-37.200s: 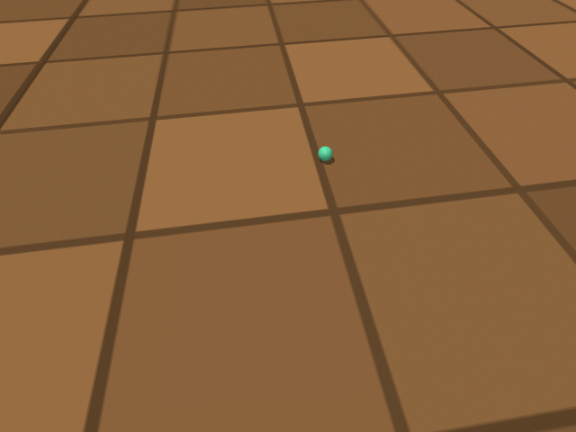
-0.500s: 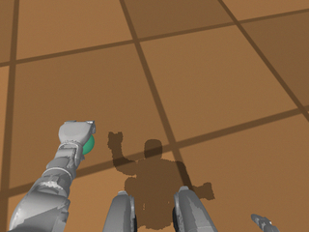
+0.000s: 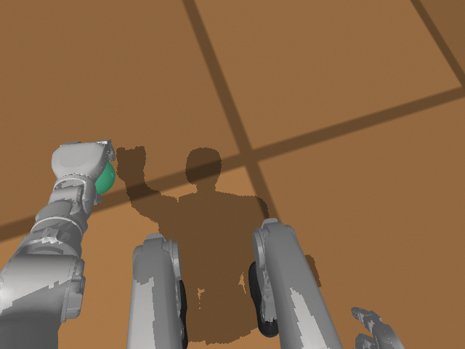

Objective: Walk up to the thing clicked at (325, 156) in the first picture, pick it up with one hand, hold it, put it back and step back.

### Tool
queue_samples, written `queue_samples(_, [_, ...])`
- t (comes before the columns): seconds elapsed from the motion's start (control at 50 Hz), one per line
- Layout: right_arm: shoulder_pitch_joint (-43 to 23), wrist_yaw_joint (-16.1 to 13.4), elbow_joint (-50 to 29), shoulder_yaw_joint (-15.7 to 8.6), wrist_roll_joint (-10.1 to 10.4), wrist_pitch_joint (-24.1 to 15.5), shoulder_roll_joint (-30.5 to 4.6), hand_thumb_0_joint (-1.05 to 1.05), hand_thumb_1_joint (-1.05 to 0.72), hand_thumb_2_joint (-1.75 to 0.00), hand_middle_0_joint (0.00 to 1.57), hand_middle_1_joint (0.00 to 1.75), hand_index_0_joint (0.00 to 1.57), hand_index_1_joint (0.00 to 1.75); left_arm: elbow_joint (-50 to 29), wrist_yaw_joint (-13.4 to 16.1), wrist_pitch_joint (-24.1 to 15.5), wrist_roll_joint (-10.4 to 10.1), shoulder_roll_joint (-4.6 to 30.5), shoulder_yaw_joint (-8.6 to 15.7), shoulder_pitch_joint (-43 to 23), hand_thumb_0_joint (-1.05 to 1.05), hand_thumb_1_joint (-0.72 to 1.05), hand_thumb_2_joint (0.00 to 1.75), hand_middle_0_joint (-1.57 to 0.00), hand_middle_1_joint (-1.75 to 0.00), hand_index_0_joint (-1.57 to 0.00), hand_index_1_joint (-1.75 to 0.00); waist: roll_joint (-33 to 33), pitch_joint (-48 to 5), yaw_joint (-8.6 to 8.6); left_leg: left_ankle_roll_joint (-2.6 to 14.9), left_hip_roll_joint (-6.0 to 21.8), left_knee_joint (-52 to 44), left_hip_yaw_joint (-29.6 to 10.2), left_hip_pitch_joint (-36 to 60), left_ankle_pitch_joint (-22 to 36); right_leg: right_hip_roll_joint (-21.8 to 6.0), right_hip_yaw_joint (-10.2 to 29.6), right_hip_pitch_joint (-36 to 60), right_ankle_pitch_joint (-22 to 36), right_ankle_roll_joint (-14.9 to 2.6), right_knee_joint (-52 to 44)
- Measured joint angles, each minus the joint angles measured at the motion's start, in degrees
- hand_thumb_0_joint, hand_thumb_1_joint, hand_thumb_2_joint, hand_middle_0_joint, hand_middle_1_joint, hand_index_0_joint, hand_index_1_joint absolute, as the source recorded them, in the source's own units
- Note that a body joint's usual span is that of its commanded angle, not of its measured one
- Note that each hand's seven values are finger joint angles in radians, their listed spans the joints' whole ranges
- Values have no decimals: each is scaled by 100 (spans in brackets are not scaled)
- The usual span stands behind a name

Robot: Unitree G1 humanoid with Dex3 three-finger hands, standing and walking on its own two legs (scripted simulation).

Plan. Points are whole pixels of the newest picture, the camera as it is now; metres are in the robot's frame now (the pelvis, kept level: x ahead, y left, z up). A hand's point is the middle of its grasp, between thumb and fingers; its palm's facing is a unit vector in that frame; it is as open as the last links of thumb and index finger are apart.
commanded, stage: crouch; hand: left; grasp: from above
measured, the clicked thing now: (94, 175) +0.44 +0.24 -0.18
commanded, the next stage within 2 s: lower in 0.82 s
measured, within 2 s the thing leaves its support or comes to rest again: neither
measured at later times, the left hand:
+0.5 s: hand (105, 179) +0.45 +0.24 -0.25, palm faces -0.45 -0.03 -0.89, open 10.2 cm
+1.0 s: hand (108, 179) +0.46 +0.25 -0.30, palm faces -0.46 -0.03 -0.89, open 10.2 cm
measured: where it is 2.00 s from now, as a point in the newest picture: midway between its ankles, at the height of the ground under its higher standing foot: (221, 319)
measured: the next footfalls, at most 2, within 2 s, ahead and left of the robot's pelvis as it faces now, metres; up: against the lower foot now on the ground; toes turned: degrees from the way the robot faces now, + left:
none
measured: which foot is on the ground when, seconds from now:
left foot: down 0.00-1.00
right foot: down 0.00-1.00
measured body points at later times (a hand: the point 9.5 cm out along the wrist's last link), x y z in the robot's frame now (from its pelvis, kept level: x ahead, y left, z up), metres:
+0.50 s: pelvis -0.01 +0.00 -0.08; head +0.23 +0.03 +0.30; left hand +0.47 +0.24 -0.20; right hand +0.03 -0.28 -0.20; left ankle +0.07 +0.12 -0.44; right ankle +0.08 -0.14 -0.44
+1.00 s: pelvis -0.01 +0.00 -0.13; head +0.23 +0.04 +0.25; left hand +0.48 +0.25 -0.25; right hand +0.01 -0.28 -0.23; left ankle +0.07 +0.12 -0.44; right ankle +0.08 -0.14 -0.44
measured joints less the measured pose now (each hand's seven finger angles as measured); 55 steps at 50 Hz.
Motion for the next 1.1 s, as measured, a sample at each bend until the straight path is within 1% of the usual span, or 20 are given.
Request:
queue_samples(0.08, [-112,112,-18,-3,-82,-64,-53,1,-90,-90,20,30,20,30,138,90,21,81,84,68,-161,0,-9,68,-56,-80,-61,-78,-47,46,-37,-32,-13,315,-56,-289,-85,0,-38,-274,-93,-16,308])
queue_samples(0.18, [-200,224,-55,-11,-149,-83,-106,1,-91,-90,20,30,20,30,295,145,42,103,201,173,-341,0,-10,68,-57,-79,-62,-77,-71,148,-65,-64,-2,649,-114,-547,-171,27,-74,-534,-166,-32,631])
queue_samples(0.3, [-236,346,-68,22,-198,-67,-126,0,-91,-90,20,30,20,30,402,73,-17,46,371,286,-498,0,-10,67,-57,-79,-63,-77,-107,327,-95,-82,44,1015,-172,-783,-230,93,-106,-789,-177,-34,965])
queue_samples(0.38, [-200,396,-36,47,-221,-39,-124,0,-91,-90,20,30,20,30,487,17,-100,91,495,325,-605,0,-9,66,-57,-78,-63,-77,-130,393,-134,-89,55,1262,-204,-991,-233,122,-120,-999,-156,-31,1191])
queue_samples(0.48, [-140,453,7,78,-249,3,-119,0,-91,-90,20,30,20,30,630,26,-184,148,618,379,-717,0,-8,64,-57,-78,-62,-76,-142,497,-193,-75,52,1552,-232,-1234,-209,144,-126,-1228,-117,-6,1449])
queue_samples(0.6, [-61,489,62,156,-270,-2,-109,0,-91,-90,20,30,20,30,850,51,-229,242,716,418,-823,0,-7,63,-57,-78,-63,-76,-146,554,-285,-59,24,1823,-234,-1490,-164,141,-111,-1463,-84,8,1710])
queue_samples(0.8, [-43,497,120,308,-306,-41,-111,0,-91,-90,20,30,20,30,1160,160,-260,296,886,429,-1050,0,-7,61,-58,-77,-64,-75,-165,625,-369,-40,7,2154,-275,-1777,-148,160,-125,-1722,-62,43,2004])
queue_samples(0.96, [-71,528,76,405,-312,-76,-150,0,-91,-90,20,30,20,30,1263,152,-213,287,998,402,-1145,0,-7,60,-59,-76,-65,-74,-184,693,-419,-46,-14,2329,-316,-1911,-175,157,-153,-1831,-92,38,2156])
queue_samples(1.1, [-129,573,16,510,-349,-103,-221,0,-91,-90,20,30,20,30,1432,144,-265,256,1117,401,-1202,0,-8,61,-60,-75,-66,-73,-239,832,-469,-67,-25,2493,-381,-2004,-194,167,-199,-1913,-97,54,2295])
